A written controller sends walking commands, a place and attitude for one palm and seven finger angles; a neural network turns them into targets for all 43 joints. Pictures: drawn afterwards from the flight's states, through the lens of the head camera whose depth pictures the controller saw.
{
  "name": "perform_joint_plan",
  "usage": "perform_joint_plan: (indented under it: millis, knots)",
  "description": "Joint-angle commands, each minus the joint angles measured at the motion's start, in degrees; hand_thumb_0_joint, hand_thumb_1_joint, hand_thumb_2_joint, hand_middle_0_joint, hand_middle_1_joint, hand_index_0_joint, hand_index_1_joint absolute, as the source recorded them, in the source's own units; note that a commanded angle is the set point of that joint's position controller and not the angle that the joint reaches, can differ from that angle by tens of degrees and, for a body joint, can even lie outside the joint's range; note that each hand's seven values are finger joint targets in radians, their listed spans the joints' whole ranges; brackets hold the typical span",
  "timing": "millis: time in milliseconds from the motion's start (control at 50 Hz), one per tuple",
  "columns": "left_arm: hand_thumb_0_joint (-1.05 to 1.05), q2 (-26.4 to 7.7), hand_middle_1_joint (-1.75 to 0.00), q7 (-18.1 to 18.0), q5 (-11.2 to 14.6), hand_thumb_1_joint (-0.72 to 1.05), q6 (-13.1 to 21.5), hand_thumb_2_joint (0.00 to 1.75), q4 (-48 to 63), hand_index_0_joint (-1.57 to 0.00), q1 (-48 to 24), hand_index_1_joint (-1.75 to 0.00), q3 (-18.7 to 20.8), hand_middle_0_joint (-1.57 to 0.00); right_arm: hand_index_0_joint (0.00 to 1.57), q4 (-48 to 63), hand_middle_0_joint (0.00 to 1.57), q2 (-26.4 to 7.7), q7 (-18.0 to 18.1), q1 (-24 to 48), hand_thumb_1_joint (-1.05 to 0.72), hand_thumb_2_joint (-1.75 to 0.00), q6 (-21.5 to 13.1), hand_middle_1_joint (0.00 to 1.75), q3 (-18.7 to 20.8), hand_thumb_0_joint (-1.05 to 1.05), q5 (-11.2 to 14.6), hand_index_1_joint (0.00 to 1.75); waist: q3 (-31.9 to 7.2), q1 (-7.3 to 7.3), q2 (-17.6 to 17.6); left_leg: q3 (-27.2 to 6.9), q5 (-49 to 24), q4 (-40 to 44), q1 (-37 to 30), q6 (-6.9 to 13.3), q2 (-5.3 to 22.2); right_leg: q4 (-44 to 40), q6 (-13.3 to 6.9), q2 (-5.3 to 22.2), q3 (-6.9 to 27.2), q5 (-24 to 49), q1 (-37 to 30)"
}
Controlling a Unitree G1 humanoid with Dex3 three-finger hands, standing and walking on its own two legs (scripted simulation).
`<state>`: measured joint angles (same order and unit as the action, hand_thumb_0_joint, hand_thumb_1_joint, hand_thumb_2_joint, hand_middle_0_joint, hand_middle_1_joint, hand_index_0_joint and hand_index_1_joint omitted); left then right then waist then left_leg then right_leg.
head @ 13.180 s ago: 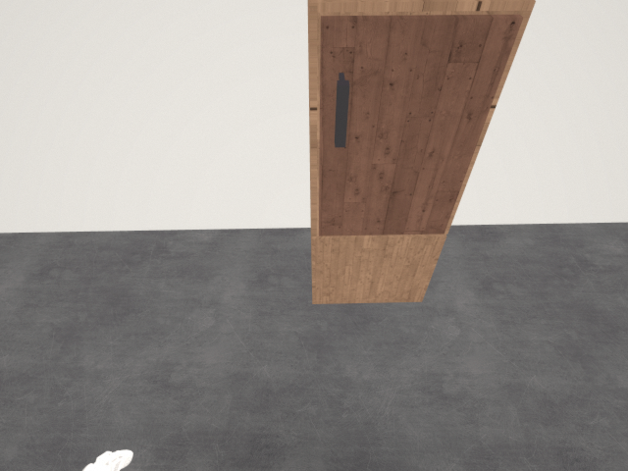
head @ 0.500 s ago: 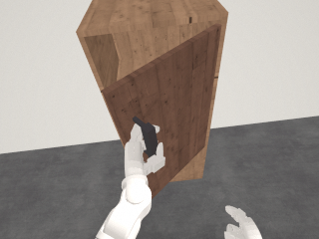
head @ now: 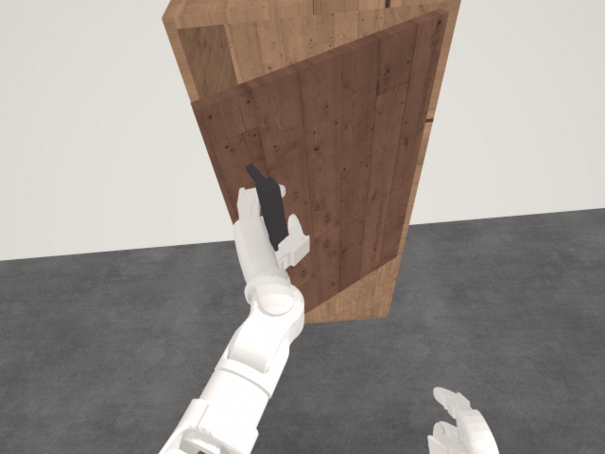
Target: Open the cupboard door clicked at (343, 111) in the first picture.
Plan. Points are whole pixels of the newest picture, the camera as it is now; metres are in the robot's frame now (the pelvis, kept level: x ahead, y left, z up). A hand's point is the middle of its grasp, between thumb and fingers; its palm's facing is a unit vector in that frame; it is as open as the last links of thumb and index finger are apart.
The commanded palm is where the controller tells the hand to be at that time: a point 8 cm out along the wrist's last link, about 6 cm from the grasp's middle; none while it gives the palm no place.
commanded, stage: open thumb and fingers to let go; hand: left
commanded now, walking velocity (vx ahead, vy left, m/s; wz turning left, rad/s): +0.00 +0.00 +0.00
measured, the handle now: (267, 212) +0.42 +0.06 +0.09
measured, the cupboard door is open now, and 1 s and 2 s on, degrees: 30 30 32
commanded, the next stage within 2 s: slide the hand sideways off the handle in 0.76 s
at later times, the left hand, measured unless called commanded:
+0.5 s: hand (297, 238) +0.37 +0.02 +0.09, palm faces +0.36 -0.93 -0.08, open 13.2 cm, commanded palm +0.33 +0.05 +0.09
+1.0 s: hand (292, 251) +0.36 +0.02 +0.08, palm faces +0.14 -0.98 -0.12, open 15.6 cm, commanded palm +0.33 +0.05 +0.09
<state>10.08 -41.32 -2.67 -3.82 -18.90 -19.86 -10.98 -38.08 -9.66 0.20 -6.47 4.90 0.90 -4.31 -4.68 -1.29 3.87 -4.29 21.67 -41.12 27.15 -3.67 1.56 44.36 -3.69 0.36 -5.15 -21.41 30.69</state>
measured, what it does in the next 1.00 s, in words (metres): stands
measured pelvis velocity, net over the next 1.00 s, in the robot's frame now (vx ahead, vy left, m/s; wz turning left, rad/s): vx -0.03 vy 0.03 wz -0.02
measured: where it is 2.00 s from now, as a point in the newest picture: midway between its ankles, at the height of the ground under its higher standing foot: outside the picture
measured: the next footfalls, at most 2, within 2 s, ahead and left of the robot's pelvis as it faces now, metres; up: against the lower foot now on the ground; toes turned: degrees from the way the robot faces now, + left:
none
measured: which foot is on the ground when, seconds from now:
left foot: down 0.00-1.00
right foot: down 0.00-1.00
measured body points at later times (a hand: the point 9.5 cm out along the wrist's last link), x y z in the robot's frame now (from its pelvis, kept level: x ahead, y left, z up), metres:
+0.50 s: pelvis -0.04 +0.05 -0.02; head +0.00 +0.03 +0.43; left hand +0.35 +0.06 +0.10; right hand +0.10 -0.18 -0.15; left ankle -0.01 +0.18 -0.71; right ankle +0.01 -0.07 -0.71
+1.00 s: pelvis -0.03 +0.03 -0.01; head +0.01 +0.01 +0.44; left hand +0.35 +0.08 +0.09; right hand +0.10 -0.20 -0.13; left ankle -0.01 +0.18 -0.71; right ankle +0.01 -0.07 -0.71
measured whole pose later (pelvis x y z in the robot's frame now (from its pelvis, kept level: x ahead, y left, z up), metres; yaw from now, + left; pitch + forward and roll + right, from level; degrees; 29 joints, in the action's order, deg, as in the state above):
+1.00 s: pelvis -0.03 +0.03 -0.01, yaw -1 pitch +9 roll +1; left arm 7.8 -32.3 -6.6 7.1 -30.6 -27.0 -11.1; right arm -37.4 -9.9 1.2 -11.8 1.7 1.2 -5.0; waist -4.4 -1.4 1.7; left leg -2.5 22.1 -47.6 34.1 -1.9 0.3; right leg 48.2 -1.7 1.5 -3.2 -19.9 37.0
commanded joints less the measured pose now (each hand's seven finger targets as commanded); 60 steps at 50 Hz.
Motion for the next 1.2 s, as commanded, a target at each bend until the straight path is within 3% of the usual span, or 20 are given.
perform_joint_plan:
  millis: [0, 120, 220, 280, 320, 360, 500, 640, 700, 840, 860, 900, 920, 960, 980, 1000, 1040, 1080, 1100, 1180]
  knots:
    - [0.0, 7.73, -1.32, -3.59, -2.47, 0.62, 4.21, 0.78, 9.74, -0.38, -17.56, -1.32, 3.83, -0.38, 0.2, 7.42, 0.2, -3.91, 0.01, 4.14, -0.9, -0.9, -3.12, 0.3, 1.02, 0.0, 0.02, 0.3, -18.75, 0.81, -12.33, 3.61, -12.73, 0.27, -0.09, 2.57, -3.67, -8.12, 3.96, 3.15, 4.64, 25.71, -15.43]
    - [0.0, 9.2, -1.27, -5.34, -4.46, 0.2, 5.84, 0.6, 4.92, -0.35, -23.91, -1.27, 2.95, -0.35, 0.2, 6.48, 0.2, -4.1, -0.61, 3.76, -0.9, -0.9, -4.23, 0.3, 1.25, 0.0, -0.64, 0.3, -18.2, 0.16, -10.97, 4.08, -9.62, -0.2, 0.8, 2.93, -3.45, -8.03, 2.55, 1.74, 3.27, 12.63, -9.93]
    - [0.0, 12.59, -1.24, -5.37, -5.78, -0.15, 7.38, 0.45, 1.16, -0.32, -28.19, -1.24, -0.88, -0.32, 0.2, 5.56, 0.2, -4.4, -1.07, 3.37, -0.9, -0.9, -5.28, 0.3, 1.58, 0.0, -0.71, 0.3, -16.38, -1.07, -9.18, 4.02, -7.46, -0.43, 0.71, 3.1, -2.83, -7.28, 1.32, 0.45, 1.79, 4.45, -4.6]
    - [0.0, 12.37, -1.22, -6.08, -5.57, -0.36, 8.02, 0.36, -1.94, -0.31, -33.37, -1.22, -0.43, -0.31, 0.2, 4.66, 0.2, -4.7, -0.79, 3.34, -0.9, -0.9, -5.97, 0.3, 1.62, 0.0, -0.81, 0.3, -15.18, -1.74, -10.37, 3.63, -3.93, -0.44, 1.98, 3.27, -2.98, -7.4, 1.23, 0.15, 1.74, -0.67, -2.16]
    - [0.0, 12.09, -1.2, -6.71, -5.62, -0.5, 8.18, 0.3, -4.23, -0.3, -35.72, -1.2, 0.33, -0.3, 0.2, 4.07, 0.2, -4.71, -0.67, 3.31, -0.9, -0.9, -6.18, 0.3, 1.53, 0.0, -0.94, 0.3, -15.37, -1.76, -9.0, 3.48, -2.69, -0.35, 2.58, 3.18, -3.05, -6.4, 1.04, -0.01, 1.38, -1.28, -1.1]
    - [0.0, 12.59, -1.2, -7.46, -6.23, -0.5, 8.61, 0.3, -5.15, -0.3, -37.6, -1.2, 0.38, -0.3, 0.2, 3.72, 0.2, -4.59, -0.67, 2.75, -0.9, -0.9, -6.38, 0.3, 1.58, 0.0, -1.31, 0.3, -16.88, -1.79, -8.12, 3.19, -3.22, -0.84, 2.97, 3.07, -2.96, -4.84, 0.85, -0.21, 0.98, -0.2, -0.47]
    - [0.0, 11.27, -0.85, -9.63, -6.58, -0.5, 9.41, 0.3, -8.2, -0.24, -40.13, -0.85, 3.89, -0.24, 0.2, 3.69, 0.2, -4.67, -0.88, 2.15, -0.9, -0.9, -6.64, 0.3, 1.57, 0.0, -2.55, 0.3, -21.03, -0.91, -8.45, 3.17, -5.67, -2.5, 4.9, 2.75, -2.76, -1.9, 0.57, -0.78, 0.22, 3.05, -0.12]
    - [0.0, 11.17, -0.5, -10.36, -6.85, -0.5, 10.14, 0.3, -6.99, -0.18, -42.72, -0.5, 4.02, -0.18, 0.2, 3.8, 0.2, -4.62, -0.79, 0.63, -0.9, -0.9, -6.43, 0.3, 1.68, 0.0, -3.06, 0.3, -22.82, -2.2, -11.21, 3.49, -7.03, -3.83, 5.24, 3.13, -2.48, -2.15, 1.06, -0.8, 0.54, 4.63, -0.61]
    - [0.0, 10.81, -0.35, -10.1, -6.65, -0.5, 10.07, 0.3, -5.51, -0.16, -40.91, -0.35, 3.91, -0.16, 0.2, 4.33, 0.2, -4.6, -0.71, 0.67, -0.9, -0.9, -6.34, 0.3, 1.71, 0.0, -2.99, 0.3, -23.51, -1.48, -10.73, 3.81, -7.88, -3.64, 5.04, 3.11, -2.71, -2.62, 0.93, -0.88, 0.78, 5.94, -2.38]
    - [0.0, 11.67, -0.3, -8.99, -6.27, -0.5, 9.83, 0.3, -4.36, -0.15, -38.91, -0.3, 2.35, -0.15, 0.2, 4.33, 0.2, -4.27, -0.8, 1.05, -0.9, -0.9, -6.35, 0.3, 1.47, 0.0, -2.32, 0.3, -19.01, -1.85, -9.87, 3.94, -5.33, -2.98, 5.06, 3.25, -2.94, -4.64, 1.04, -0.4, 1.35, 2.23, -1.68]
    - [0.0, 7.8, -0.3, 2.16, -13.04, -0.5, 11.51, 0.3, -1.27, -0.15, -36.0, -0.3, -11.47, -0.15, 0.2, 4.63, 0.2, -6.03, 0.27, -4.65, -0.9, -0.9, -4.8, 0.3, 2.4, 0.0, -1.6, 0.3, -17.27, -6.7, -15.43, 4.48, -6.73, -2.45, 1.95, 4.67, -2.74, -4.66, 1.15, -0.37, 3.14, 9.39, -2.59]
    - [0.0, 2.74, -0.3, 10.13, -10.12, -0.5, 15.95, 0.3, 3.31, -0.15, -36.47, -0.3, -7.29, -0.15, 0.2, 7.65, 0.2, -6.37, 1.5, -4.88, -0.9, -0.9, -5.04, 0.3, 2.41, 0.0, -0.84, 0.3, -23.75, -4.57, -12.02, 5.21, -10.87, -2.47, 0.45, 5.34, -3.69, -4.01, 1.08, 0.14, 4.07, 17.31, -8.91]
    - [0.0, 2.89, -0.3, 12.92, -9.2, -0.5, 17.28, 0.3, 5.53, -0.15, -35.73, -0.3, -8.59, -0.15, 0.2, 8.2, 0.2, -5.9, 1.8, -4.59, -0.9, -0.9, -5.34, 0.3, 2.09, 0.0, -0.4, 0.3, -25.19, -3.82, -9.64, 5.43, -11.31, -2.38, -0.61, 5.35, -3.84, -3.79, 1.31, 0.45, 4.45, 18.62, -10.38]
    - [0.0, 2.91, -0.3, 20.31, -4.55, -0.5, 20.16, 0.3, 8.1, -0.15, -35.48, -0.3, -10.46, -0.15, 0.2, 8.86, 0.2, -5.74, 2.3, -4.89, -0.9, -0.9, -6.38, 0.3, 1.41, 0.0, 1.01, 0.3, -22.83, -4.64, -8.79, 5.13, -9.86, -1.54, -3.0, 5.44, -3.85, -5.33, 1.63, 0.59, 4.56, 17.74, -10.86]
    - [0.0, 2.68, -0.3, 22.84, -1.76, -0.5, 20.87, 0.3, 7.38, -0.15, -34.33, -0.3, -9.71, -0.15, 0.2, 9.28, 0.2, -5.57, 2.5, -4.87, -0.9, -0.9, -7.0, 0.3, 1.06, 0.0, 1.77, 0.3, -21.23, -4.15, -7.42, 5.01, -8.78, -0.65, -3.74, 5.29, -3.84, -6.5, 1.69, 0.42, 4.65, 16.07, -11.18]
    - [0.0, 3.6, -0.3, 24.37, 0.97, -0.5, 20.98, 0.3, 6.78, -0.15, -33.56, -0.3, -9.77, -0.15, 0.2, 9.51, 0.2, -5.49, 2.58, -4.24, -0.9, -0.9, -7.48, 0.3, 0.66, 0.0, 2.62, 0.3, -18.69, -4.32, -5.45, 4.92, -7.02, 0.23, -4.56, 5.05, -3.69, -7.86, 1.65, 0.11, 4.57, 13.2, -10.02]
    - [0.0, 2.43, -0.3, 24.94, 5.16, -0.5, 20.53, 0.3, 4.12, -0.15, -29.96, -0.3, -6.02, -0.15, 0.2, 9.53, 0.2, -5.55, 2.61, -3.62, -0.9, -0.9, -8.55, 0.3, 0.11, 0.0, 3.29, 0.3, -14.84, -2.89, -6.95, 4.56, -4.52, 1.95, -3.79, 4.57, -3.57, -10.1, 2.05, -0.2, 4.56, 8.4, -9.75]
    - [0.0, 0.79, -0.3, 23.39, 6.69, -0.5, 20.4, 0.3, 4.26, -0.15, -26.68, -0.3, -2.6, -0.15, 0.2, 9.82, 0.2, -5.99, 2.29, -3.32, -0.9, -0.9, -9.22, 0.3, 0.03, 0.0, 3.25, 0.3, -14.11, -1.66, -10.64, 4.41, -4.58, 3.43, -3.47, 4.43, -3.52, -11.33, 2.38, -0.24, 4.3, 6.7, -11.14]
    - [0.0, -0.06, -0.3, 22.46, 6.41, -0.5, 20.66, 0.3, 4.65, -0.15, -24.54, -0.3, -1.47, -0.15, 0.2, 9.92, 0.2, -6.2, 1.91, -3.33, -0.9, -0.9, -9.36, 0.3, 0.0, 0.0, 3.2, 0.3, -14.42, -0.67, -10.46, 4.27, -5.66, 4.15, -3.66, 4.24, -3.49, -11.04, 2.13, -0.35, 3.93, 7.52, -11.89]
    - [0.0, 0.31, -0.3, 19.39, 2.85, -0.5, 21.86, 0.3, 7.09, -0.15, -16.93, -0.3, -1.85, -0.15, 0.2, 10.71, 0.2, -6.2, -0.15, -4.02, -0.9, -0.9, -9.69, 0.3, 0.63, 0.0, 2.49, 0.3, -14.09, 0.24, -11.05, 4.94, -10.25, 4.56, -4.74, 4.19, -2.94, -9.12, 2.06, -0.44, 2.53, 13.4, -12.47]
